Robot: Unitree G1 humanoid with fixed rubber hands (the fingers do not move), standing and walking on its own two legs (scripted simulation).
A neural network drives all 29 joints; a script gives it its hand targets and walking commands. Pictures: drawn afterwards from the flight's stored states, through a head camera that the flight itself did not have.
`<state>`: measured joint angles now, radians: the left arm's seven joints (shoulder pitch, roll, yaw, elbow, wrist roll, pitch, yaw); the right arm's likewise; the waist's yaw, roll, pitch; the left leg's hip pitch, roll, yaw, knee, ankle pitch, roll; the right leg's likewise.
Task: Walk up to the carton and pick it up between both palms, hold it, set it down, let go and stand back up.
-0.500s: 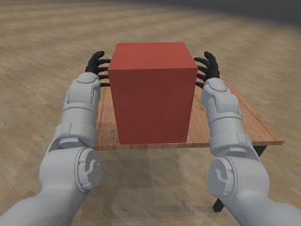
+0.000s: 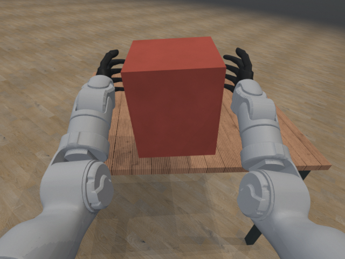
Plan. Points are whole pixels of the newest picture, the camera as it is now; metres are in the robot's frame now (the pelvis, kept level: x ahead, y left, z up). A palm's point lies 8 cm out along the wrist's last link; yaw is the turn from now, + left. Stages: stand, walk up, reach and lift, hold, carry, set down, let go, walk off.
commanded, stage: hold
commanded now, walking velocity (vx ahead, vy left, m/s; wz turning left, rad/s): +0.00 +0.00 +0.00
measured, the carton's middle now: (174, 97) +0.50 -0.01 +0.19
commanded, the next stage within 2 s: none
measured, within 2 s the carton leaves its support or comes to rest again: neither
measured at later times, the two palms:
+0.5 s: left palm (106, 93) +0.43 +0.15 +0.23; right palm (233, 99) +0.42 -0.14 +0.24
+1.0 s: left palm (93, 105) +0.39 +0.17 +0.22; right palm (230, 107) +0.40 -0.13 +0.23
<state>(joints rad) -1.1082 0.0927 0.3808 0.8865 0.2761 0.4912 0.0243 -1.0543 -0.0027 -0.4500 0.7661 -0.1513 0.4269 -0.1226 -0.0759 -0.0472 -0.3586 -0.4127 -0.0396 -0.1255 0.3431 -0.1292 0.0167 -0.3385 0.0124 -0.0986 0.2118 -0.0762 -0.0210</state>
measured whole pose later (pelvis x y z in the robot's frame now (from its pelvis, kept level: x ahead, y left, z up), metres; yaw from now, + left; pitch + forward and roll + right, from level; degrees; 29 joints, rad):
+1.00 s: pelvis +0.01 +0.01 +0.01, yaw +0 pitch +5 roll +0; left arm -0.76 -0.04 0.31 0.16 0.32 0.83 -0.11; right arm -0.75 0.04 -0.28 0.36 -0.02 0.53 -0.16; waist -0.03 -0.05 -0.17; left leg -0.16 -0.07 -0.11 0.14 -0.06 0.04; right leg -0.13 -0.03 -0.08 0.10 -0.05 0.01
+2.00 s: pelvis -0.05 -0.01 -0.01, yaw -1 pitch +11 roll -1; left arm -1.36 0.23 0.30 1.31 0.21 0.37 0.08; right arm -1.27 -0.05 -0.54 1.00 -0.24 0.40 -0.09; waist -0.04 -0.05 -0.41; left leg -0.52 -0.03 -0.11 0.46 -0.12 0.00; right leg -0.48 0.02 -0.09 0.39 -0.10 -0.04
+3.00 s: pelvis +0.04 +0.00 +0.00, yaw +2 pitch +11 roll -1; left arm -0.97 0.07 0.30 0.69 0.24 0.52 0.02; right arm -0.98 0.02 -0.35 0.63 -0.08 0.43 -0.24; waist -0.04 -0.03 -0.31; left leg -0.29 -0.06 -0.15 0.27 -0.15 0.02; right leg -0.22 -0.01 -0.13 0.16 -0.13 -0.01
